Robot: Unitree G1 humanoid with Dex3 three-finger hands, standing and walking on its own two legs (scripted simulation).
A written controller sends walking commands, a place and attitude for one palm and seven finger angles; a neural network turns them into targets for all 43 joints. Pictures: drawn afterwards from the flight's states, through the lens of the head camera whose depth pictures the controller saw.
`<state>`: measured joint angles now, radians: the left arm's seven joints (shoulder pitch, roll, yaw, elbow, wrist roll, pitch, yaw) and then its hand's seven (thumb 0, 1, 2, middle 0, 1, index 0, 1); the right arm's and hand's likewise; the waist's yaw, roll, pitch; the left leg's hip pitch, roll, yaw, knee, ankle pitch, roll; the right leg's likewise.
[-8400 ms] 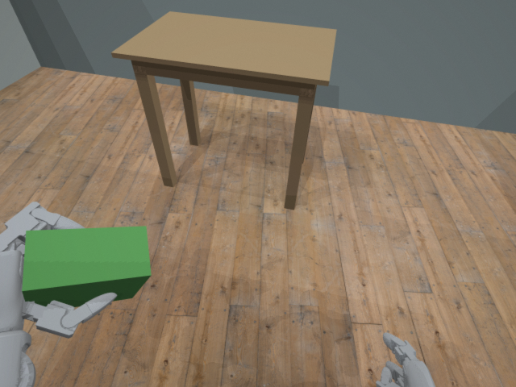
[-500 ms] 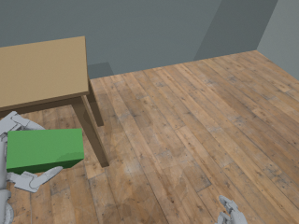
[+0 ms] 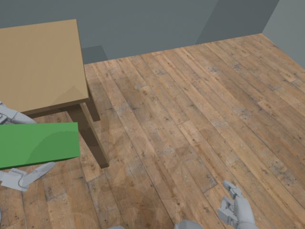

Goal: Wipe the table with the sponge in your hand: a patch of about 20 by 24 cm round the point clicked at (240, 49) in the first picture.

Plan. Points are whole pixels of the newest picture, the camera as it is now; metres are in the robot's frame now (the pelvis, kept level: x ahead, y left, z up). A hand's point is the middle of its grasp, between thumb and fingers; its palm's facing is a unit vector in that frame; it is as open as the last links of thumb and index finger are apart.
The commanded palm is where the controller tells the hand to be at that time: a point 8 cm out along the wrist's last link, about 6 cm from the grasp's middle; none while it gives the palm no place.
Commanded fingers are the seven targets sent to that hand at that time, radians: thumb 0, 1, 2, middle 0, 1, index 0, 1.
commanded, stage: take the last steps up to it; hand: left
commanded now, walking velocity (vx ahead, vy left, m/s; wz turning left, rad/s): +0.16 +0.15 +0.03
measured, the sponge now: (48, 145) +0.24 +0.21 +0.16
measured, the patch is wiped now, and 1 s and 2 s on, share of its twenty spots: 0.00 0.00 0.00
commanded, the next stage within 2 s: come to a stop and stand still in 0.12 s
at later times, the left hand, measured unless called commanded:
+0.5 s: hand (21, 111) +0.30 +0.28 +0.17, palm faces +0.35 -0.81 -0.47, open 10.2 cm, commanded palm +0.24 +0.33 +0.19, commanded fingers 0.00 0.10 1.30 -1.20 -1.60 -1.20 -1.60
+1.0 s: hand (33, 137) +0.25 +0.23 +0.17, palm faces +0.35 -0.82 -0.45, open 10.2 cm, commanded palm +0.20 +0.28 +0.19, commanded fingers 0.00 0.10 1.30 -1.20 -1.60 -1.20 -1.60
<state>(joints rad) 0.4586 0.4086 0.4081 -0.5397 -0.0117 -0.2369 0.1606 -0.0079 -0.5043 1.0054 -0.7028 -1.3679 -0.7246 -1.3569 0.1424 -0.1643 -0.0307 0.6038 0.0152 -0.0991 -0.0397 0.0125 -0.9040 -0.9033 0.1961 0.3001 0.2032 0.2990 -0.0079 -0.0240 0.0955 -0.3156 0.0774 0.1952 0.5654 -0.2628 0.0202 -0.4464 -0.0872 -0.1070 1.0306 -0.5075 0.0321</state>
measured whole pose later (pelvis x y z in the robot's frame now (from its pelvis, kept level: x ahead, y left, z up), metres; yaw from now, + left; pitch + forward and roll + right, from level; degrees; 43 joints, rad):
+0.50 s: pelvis +0.08 +0.05 -0.01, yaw +0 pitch +0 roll +1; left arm 0.48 0.43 0.38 -0.60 -0.01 -0.23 0.16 -0.01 -0.50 1.01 -0.70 -1.37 -0.73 -1.36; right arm 0.16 -0.21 -0.04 0.57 0.00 -0.04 -0.07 0.01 -0.90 -0.90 0.20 0.30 0.20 0.30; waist 0.00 -0.05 0.12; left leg -0.33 0.07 0.13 0.59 -0.25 -0.01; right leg -0.30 -0.09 -0.08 0.77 -0.49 0.03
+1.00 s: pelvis +0.04 +0.01 +0.01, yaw -1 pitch -1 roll +1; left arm 0.52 0.36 0.33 -0.51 -0.03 -0.16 0.15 -0.01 -0.50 1.01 -0.70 -1.37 -0.73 -1.36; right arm 0.21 -0.22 0.01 0.63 0.00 -0.03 -0.07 0.01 -0.90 -0.90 0.20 0.30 0.21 0.30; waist -0.02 0.01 0.05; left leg -0.35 0.03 0.07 0.81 -0.42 -0.03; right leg -0.25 0.01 -0.15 0.51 -0.25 -0.09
